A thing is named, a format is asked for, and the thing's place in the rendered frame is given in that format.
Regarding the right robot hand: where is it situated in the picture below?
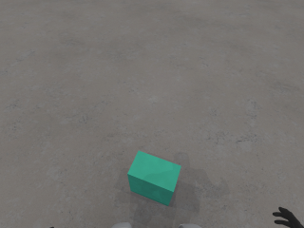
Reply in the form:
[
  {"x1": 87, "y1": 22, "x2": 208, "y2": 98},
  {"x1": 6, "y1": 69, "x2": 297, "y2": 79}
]
[{"x1": 273, "y1": 207, "x2": 304, "y2": 228}]

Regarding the carton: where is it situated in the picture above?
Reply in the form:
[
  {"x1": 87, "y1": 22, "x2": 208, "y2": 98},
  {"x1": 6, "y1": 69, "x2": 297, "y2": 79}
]
[{"x1": 127, "y1": 150, "x2": 181, "y2": 206}]

